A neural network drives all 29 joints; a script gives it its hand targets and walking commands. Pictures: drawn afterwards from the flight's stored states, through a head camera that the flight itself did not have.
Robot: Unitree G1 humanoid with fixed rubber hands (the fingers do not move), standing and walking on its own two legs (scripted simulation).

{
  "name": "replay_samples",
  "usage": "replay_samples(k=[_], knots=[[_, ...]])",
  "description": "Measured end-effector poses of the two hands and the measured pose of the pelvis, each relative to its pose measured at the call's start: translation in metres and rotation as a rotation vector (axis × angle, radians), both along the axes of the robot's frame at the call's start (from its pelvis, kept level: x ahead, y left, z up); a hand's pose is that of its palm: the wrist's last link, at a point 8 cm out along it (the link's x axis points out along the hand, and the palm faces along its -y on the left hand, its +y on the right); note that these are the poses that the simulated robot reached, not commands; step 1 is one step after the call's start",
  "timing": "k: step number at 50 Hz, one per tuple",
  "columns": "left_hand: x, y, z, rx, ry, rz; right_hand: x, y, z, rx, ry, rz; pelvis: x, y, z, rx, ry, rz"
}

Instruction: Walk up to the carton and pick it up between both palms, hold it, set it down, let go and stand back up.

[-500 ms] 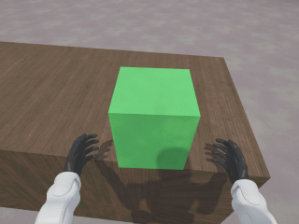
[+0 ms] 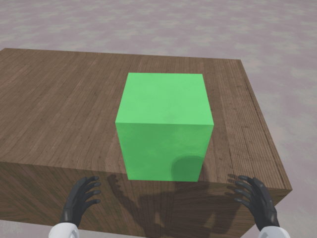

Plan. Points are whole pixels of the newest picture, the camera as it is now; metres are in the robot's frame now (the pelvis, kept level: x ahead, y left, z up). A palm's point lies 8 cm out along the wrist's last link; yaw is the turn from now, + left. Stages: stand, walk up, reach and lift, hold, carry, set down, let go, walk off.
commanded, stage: set down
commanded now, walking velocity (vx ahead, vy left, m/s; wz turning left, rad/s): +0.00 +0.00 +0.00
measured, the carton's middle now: (163, 128) +0.42 +0.02 +0.06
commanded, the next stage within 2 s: let go in 1.64 s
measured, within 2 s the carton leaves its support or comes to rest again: neither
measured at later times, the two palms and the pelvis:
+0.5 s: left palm (71, 220) +0.18 +0.23 +0.00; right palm (255, 221) +0.19 -0.20 -0.01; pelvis +0.02 +0.00 +0.00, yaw +0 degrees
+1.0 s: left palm (75, 232) +0.16 +0.23 -0.04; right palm (253, 230) +0.18 -0.21 -0.04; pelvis +0.02 +0.00 +0.00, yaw +1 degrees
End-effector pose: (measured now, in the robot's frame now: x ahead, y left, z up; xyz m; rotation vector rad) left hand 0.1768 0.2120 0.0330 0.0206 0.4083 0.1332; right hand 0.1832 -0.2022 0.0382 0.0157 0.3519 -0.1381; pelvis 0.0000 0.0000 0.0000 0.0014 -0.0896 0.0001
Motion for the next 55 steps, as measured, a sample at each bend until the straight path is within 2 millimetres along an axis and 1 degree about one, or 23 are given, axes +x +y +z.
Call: replay_samples(k=[2,4,12,17,20,28,33,39,45,49,55], knots=[[-0.001,0.000,0.000,-0.012,-0.006,0.005,0.001,-0.001,0.003,-0.005,-0.009,-0.002,0.000,0.000,0.000,0.000,0.005,0.003],[0.000,0.000,-0.003,-0.009,-0.005,0.002,0.004,-0.003,0.001,-0.020,-0.004,0.004,0.000,-0.001,0.000,0.000,0.008,0.005],[0.003,0.005,-0.020,0.005,0.055,0.004,0.006,-0.001,-0.019,-0.040,0.084,0.025,0.005,-0.003,0.000,-0.001,0.021,0.002],[0.003,0.010,-0.024,0.023,0.077,0.006,0.006,0.002,-0.031,-0.038,0.124,0.034,0.011,-0.003,0.000,-0.004,0.035,0.004],[0.003,0.013,-0.031,0.028,0.104,0.005,0.007,0.002,-0.037,-0.046,0.131,0.040,0.015,-0.002,0.000,-0.005,0.043,0.006],[0.000,0.015,-0.037,0.038,0.112,0.011,0.005,0.000,-0.051,-0.061,0.153,0.057,0.022,0.000,0.000,-0.009,0.038,0.009],[-0.007,0.012,-0.055,0.031,0.181,0.008,0.003,-0.003,-0.062,-0.078,0.183,0.076,0.022,-0.001,0.000,-0.009,0.032,0.009],[-0.011,0.010,-0.061,0.025,0.174,-0.001,0.000,-0.004,-0.061,-0.101,0.168,0.077,0.020,-0.002,0.000,-0.007,0.034,0.011],[-0.015,0.013,-0.080,0.034,0.253,0.003,-0.005,-0.005,-0.082,-0.128,0.265,0.096,0.015,-0.002,-0.001,-0.008,0.018,0.012],[-0.014,0.015,-0.076,0.050,0.229,0.017,-0.004,-0.004,-0.082,-0.127,0.245,0.102,0.015,-0.001,-0.001,-0.010,0.021,0.016],[-0.019,0.014,-0.092,0.056,0.324,0.007,-0.004,-0.006,-0.093,-0.131,0.277,0.095,0.015,0.001,-0.002,-0.010,0.012,0.014]])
